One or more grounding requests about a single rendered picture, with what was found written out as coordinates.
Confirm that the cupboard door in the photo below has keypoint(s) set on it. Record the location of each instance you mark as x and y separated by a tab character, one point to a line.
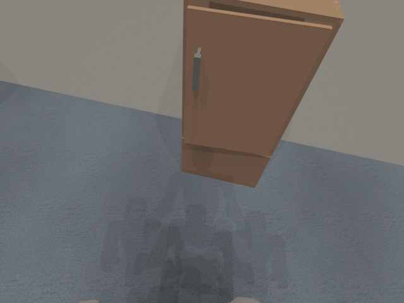
253	69

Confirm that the handle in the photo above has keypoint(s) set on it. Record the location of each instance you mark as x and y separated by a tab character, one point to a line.
196	70

